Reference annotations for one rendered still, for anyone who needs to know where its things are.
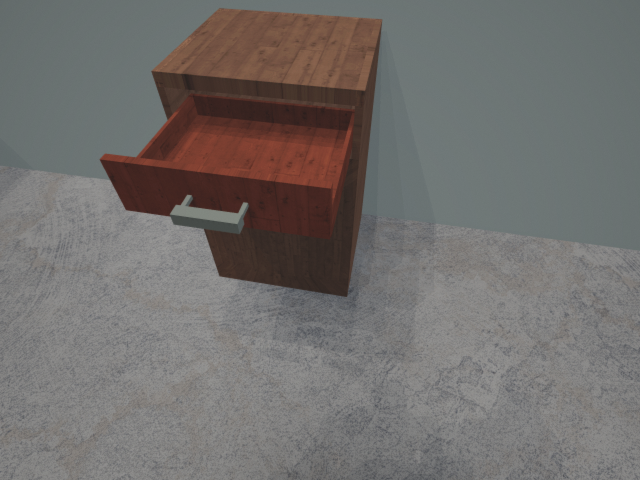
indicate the handle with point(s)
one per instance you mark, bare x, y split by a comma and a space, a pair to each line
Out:
184, 215

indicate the drawer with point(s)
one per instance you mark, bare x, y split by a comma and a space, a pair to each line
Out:
287, 161

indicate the cabinet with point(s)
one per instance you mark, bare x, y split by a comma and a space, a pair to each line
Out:
307, 59

